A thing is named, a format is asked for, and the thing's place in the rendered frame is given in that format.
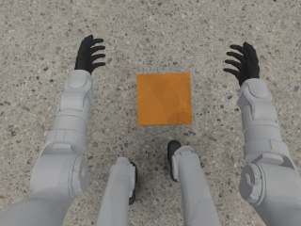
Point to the robot left upper arm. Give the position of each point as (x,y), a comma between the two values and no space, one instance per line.
(57,180)

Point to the robot right upper arm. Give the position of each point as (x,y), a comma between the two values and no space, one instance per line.
(273,191)

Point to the carton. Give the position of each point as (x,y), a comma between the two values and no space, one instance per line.
(163,99)

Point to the robot left shin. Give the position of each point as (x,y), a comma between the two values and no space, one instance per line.
(123,160)

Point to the left robot forearm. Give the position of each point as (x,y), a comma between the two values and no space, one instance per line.
(69,132)

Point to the right robot forearm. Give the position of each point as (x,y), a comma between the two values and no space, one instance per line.
(263,141)

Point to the right robot hand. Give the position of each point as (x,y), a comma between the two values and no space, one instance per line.
(249,66)

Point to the right robot foot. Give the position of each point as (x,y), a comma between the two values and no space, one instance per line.
(172,146)

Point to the left robot hand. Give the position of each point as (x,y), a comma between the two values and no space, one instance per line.
(84,57)

